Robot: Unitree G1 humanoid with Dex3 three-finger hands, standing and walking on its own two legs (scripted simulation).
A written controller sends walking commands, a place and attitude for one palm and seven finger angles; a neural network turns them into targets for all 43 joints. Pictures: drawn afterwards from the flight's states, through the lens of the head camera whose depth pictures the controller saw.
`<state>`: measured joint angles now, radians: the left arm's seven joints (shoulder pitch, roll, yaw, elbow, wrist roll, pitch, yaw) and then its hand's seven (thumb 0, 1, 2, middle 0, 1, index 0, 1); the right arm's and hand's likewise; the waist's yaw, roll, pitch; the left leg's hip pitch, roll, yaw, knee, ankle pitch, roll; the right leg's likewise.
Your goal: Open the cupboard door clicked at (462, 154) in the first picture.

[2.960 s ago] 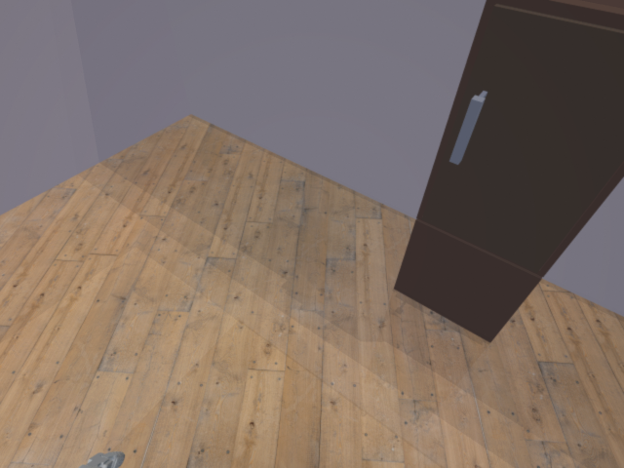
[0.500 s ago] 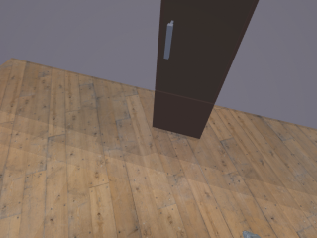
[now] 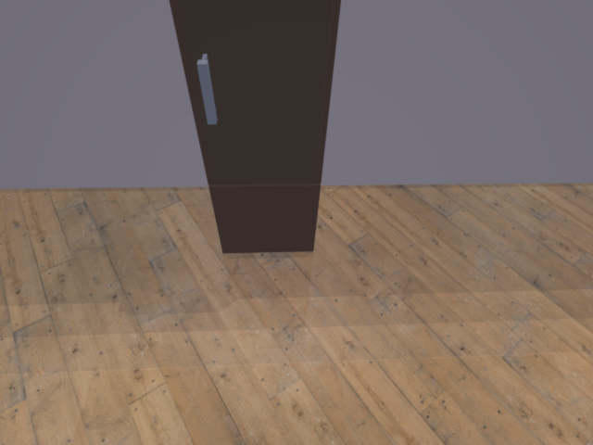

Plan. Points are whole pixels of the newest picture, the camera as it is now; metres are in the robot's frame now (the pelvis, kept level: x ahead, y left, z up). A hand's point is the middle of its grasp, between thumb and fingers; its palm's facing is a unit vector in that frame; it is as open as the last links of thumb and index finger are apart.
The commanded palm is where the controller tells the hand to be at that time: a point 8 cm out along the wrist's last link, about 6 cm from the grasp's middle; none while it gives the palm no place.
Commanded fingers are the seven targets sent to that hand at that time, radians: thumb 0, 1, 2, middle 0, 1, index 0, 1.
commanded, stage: take the last steps up to it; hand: left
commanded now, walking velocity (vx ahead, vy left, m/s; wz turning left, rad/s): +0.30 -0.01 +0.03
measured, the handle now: (208, 89) +0.93 +0.22 +0.00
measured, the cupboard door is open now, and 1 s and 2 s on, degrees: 0 0 0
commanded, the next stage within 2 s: come to a stop and stand still in 0.88 s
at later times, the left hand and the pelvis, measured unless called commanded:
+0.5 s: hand out of the picture +0.04 +0.18 -0.20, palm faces +0.11 -0.99 -0.11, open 7.3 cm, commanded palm none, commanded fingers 0.00 0.90 0.90 -0.20 -0.30 -0.20 -0.30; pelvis +0.17 +0.03 -0.03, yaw +1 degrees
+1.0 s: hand (189, 299) +0.42 +0.21 -0.17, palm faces -0.03 -0.99 -0.17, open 7.3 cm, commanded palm none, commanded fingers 0.00 0.90 0.90 -0.20 -0.30 -0.20 -0.30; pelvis +0.34 +0.04 +0.00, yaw -1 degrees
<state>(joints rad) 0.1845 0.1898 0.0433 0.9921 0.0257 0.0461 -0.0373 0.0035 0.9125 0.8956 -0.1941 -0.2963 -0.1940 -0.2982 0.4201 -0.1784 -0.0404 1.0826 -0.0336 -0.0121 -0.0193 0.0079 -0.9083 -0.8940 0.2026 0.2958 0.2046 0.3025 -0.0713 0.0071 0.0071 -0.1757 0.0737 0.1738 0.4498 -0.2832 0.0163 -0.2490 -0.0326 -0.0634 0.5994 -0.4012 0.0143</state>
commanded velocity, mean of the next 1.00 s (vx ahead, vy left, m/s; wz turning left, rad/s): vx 0.23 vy -0.02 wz -0.01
